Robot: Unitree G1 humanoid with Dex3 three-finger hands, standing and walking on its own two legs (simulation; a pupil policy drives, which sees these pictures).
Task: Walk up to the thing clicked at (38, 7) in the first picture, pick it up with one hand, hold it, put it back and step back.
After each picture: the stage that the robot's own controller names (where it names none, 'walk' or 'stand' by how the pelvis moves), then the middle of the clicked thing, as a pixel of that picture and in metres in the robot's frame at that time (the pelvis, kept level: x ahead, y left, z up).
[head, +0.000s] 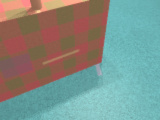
stand; out of the picture +1.01 +0.33 +0.10
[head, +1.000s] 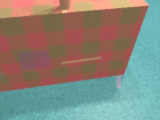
walk; out of the picture +0.97 +0.18 +0.10
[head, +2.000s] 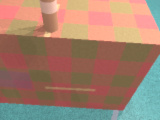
walk; (48, 4) +0.68 +0.19 +0.13
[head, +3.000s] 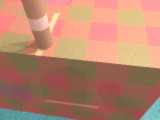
stand; (38, 19) +0.55 +0.20 +0.13
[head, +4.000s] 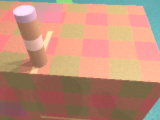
stand; (33, 40) +0.52 +0.22 +0.10
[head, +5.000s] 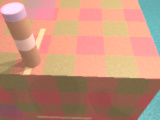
stand; (24, 39) +0.49 +0.24 +0.10
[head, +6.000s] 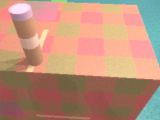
stand; (29, 38) +0.52 +0.23 +0.09
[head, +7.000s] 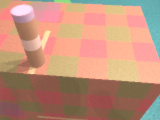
stand; (30, 40) +0.51 +0.23 +0.09
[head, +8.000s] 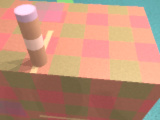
stand; (33, 39) +0.52 +0.22 +0.09
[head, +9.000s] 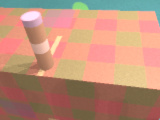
rise first; (39, 43) +0.51 +0.24 +0.10
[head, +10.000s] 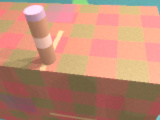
go down; (42, 38) +0.53 +0.23 +0.10
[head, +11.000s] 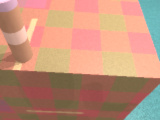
go down; (14, 31) +0.50 +0.22 +0.11
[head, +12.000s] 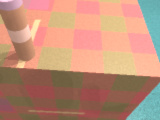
go down; (18, 30) +0.52 +0.22 +0.11
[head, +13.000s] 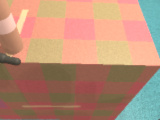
close in; (1, 20) +0.52 +0.24 +0.14
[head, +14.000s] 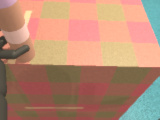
lift; (15, 29) +0.47 +0.20 +0.14
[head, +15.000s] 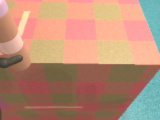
lift; (8, 39) +0.44 +0.21 +0.15
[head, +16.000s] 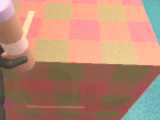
lift; (13, 40) +0.43 +0.21 +0.14
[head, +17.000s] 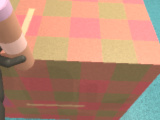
lift; (11, 39) +0.43 +0.21 +0.15
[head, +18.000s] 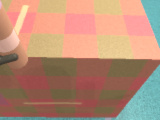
lift; (3, 36) +0.44 +0.22 +0.15
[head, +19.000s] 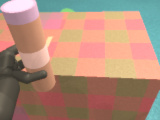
lift; (34, 52) +0.33 +0.14 +0.24
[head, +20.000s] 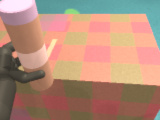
hold; (32, 51) +0.31 +0.15 +0.25
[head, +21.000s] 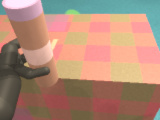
crouch; (37, 48) +0.32 +0.14 +0.25
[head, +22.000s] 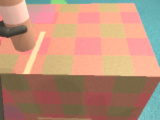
crouch; (13, 9) +0.45 +0.19 +0.28
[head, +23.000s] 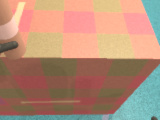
lower; (2, 23) +0.48 +0.21 +0.15
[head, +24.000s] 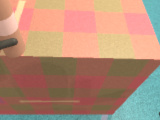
lower; (2, 20) +0.48 +0.21 +0.16
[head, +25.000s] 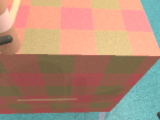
lower; out of the picture +0.49 +0.22 +0.16
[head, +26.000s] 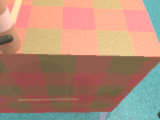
lower; out of the picture +0.49 +0.22 +0.16
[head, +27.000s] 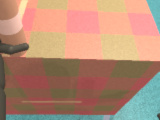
open; (6, 18) +0.48 +0.20 +0.16
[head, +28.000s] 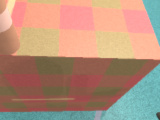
rise; out of the picture +0.47 +0.21 +0.16
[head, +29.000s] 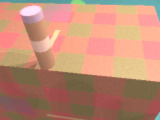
sink last; (40, 41) +0.49 +0.21 +0.13
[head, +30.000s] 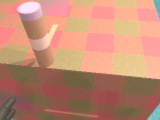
stand; (39, 38) +0.49 +0.21 +0.11
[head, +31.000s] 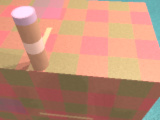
stand; (33, 42) +0.48 +0.22 +0.10
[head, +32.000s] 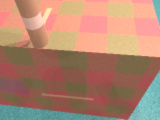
walk; (32, 18) +0.56 +0.21 +0.13
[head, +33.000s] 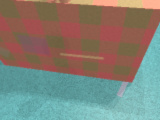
walk; out of the picture +0.88 +0.13 +0.12
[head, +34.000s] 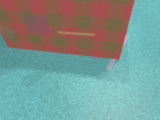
stand; out of the picture +1.23 +0.18 +0.12
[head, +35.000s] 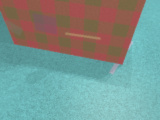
stand; out of the picture +1.25 +0.10 +0.10
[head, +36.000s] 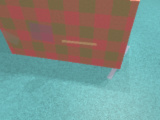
stand; out of the picture +1.23 +0.12 +0.09
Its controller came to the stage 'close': yes
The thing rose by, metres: 0.18
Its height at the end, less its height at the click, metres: +0.00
